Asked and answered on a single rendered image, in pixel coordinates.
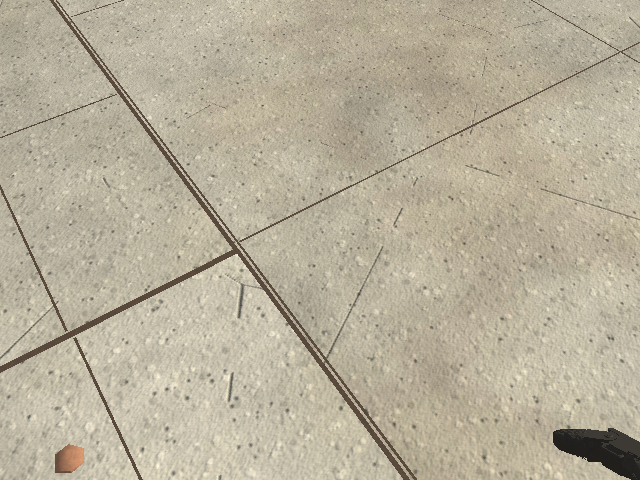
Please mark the robot right hand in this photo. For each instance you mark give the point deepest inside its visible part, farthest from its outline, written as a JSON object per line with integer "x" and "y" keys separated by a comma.
{"x": 614, "y": 449}

